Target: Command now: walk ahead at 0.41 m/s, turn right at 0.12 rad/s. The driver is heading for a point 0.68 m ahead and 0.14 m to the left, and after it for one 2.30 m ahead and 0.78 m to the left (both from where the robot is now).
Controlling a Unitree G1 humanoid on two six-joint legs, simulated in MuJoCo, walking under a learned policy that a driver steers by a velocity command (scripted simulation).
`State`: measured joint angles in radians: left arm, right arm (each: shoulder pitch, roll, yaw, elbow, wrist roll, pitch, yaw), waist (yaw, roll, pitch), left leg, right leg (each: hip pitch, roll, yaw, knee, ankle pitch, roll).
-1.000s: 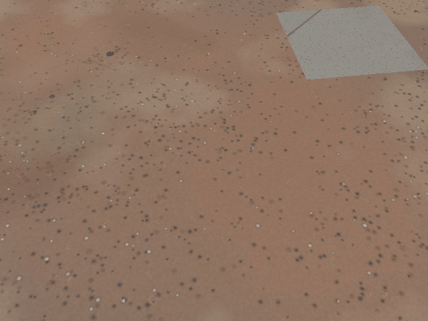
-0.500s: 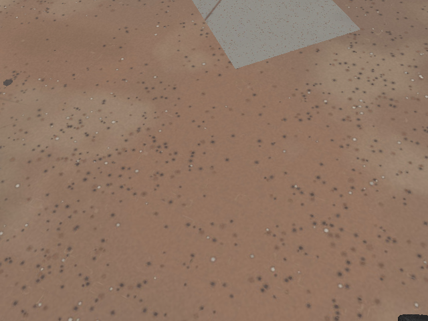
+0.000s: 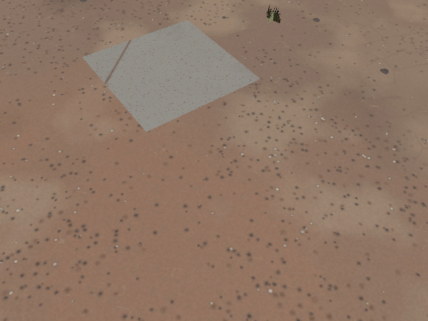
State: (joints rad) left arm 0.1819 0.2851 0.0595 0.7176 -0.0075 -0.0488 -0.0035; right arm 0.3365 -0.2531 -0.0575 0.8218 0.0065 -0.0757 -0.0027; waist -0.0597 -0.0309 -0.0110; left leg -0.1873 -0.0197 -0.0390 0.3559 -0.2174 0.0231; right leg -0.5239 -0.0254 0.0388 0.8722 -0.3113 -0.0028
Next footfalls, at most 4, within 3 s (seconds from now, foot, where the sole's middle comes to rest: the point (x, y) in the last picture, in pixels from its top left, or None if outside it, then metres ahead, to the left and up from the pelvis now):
0.18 right None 0.19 -0.15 -0.78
0.72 left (177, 317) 0.51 0.09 -0.78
1.18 right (210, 227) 0.82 -0.03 -0.78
1.66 left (108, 216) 0.88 0.34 -0.78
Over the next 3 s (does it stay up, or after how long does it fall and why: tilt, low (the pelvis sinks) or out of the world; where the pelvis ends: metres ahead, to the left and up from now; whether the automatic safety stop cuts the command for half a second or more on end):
stays up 1.38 0.60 0.00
